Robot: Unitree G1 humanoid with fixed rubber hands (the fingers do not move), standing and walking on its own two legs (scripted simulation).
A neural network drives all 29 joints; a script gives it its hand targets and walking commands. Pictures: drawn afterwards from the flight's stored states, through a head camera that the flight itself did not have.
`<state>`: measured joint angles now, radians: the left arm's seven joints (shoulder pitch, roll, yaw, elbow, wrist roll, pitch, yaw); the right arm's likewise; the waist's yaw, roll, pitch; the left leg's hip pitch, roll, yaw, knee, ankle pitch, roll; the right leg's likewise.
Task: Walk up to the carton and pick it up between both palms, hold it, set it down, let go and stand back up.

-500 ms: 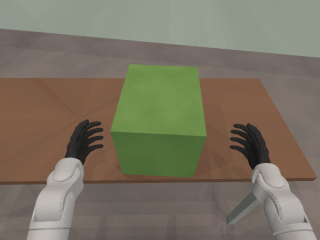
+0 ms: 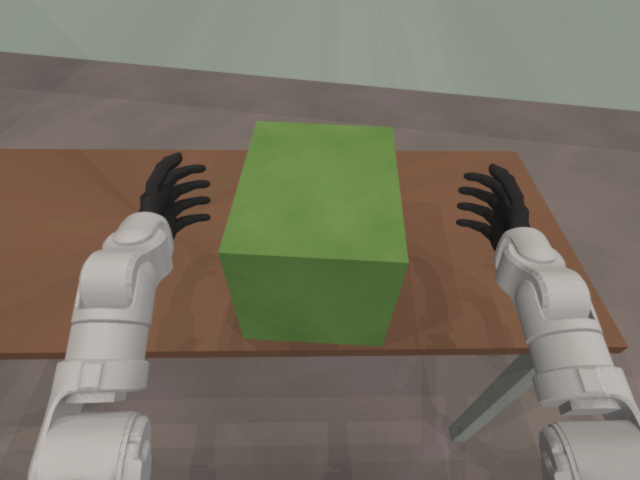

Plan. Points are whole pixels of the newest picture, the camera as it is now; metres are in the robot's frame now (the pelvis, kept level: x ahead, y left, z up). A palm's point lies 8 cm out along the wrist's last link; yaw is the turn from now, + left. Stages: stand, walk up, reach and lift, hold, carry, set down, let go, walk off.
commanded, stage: reach and lift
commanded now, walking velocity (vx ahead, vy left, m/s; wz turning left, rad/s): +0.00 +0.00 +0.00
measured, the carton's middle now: (318, 232) +0.46 +0.01 +0.03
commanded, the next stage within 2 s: none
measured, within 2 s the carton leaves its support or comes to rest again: neither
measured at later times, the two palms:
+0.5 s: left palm (162, 148) +0.44 +0.20 +0.20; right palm (502, 160) +0.44 -0.21 +0.18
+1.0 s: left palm (181, 175) +0.45 +0.19 +0.15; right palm (481, 193) +0.44 -0.21 +0.13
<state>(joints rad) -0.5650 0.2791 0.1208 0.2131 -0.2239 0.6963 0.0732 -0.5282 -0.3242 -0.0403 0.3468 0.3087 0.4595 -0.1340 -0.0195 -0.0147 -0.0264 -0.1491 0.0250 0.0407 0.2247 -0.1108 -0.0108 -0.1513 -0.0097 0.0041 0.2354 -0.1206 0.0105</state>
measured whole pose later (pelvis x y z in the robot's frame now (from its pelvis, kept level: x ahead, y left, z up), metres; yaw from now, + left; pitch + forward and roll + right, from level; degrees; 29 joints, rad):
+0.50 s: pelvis +0.01 +0.00 +0.00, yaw +2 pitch +8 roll +0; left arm -0.95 0.37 0.06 0.66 -0.29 0.62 0.07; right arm -0.95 -0.36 -0.03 0.80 0.31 0.45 -0.10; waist -0.05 0.01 -0.12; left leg -0.26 0.02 0.01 0.21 -0.09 -0.01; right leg -0.22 -0.01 -0.03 0.17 -0.09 0.01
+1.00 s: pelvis +0.01 +0.00 +0.00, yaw +2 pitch +12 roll +0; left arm -0.93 0.31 0.08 0.85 -0.22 0.38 0.04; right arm -0.88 -0.29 -0.07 0.85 0.21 0.30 -0.09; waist -0.05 0.03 -0.13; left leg -0.31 0.02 0.01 0.16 -0.05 -0.01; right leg -0.26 -0.01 -0.03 0.09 -0.03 0.01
